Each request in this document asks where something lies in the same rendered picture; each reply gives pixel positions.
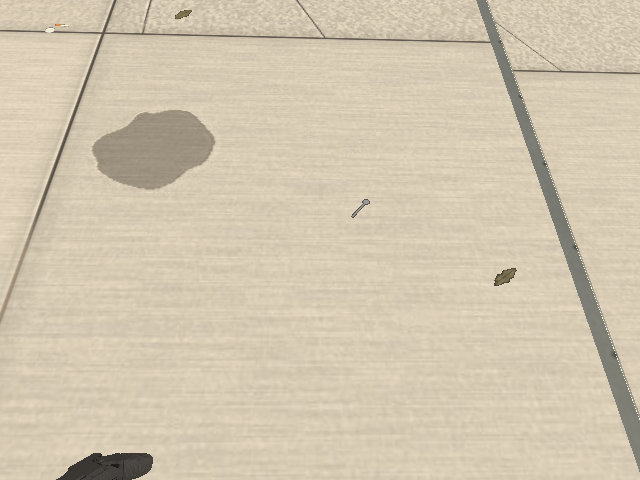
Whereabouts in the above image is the left robot hand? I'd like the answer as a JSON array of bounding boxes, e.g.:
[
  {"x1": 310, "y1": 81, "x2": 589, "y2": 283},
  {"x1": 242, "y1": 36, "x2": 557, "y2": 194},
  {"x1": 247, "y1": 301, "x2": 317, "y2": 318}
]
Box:
[{"x1": 56, "y1": 453, "x2": 153, "y2": 480}]

